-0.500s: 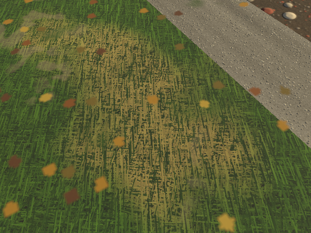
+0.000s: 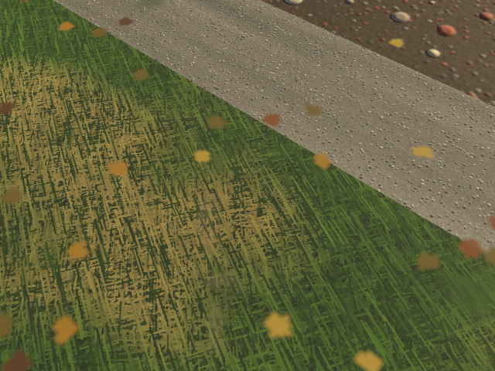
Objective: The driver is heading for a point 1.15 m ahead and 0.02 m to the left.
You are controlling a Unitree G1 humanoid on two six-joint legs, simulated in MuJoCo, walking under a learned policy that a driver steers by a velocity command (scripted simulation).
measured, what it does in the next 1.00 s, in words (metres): steps on the spot: right foot, then left foot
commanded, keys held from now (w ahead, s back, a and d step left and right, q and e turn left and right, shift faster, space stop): e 0.26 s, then q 0.74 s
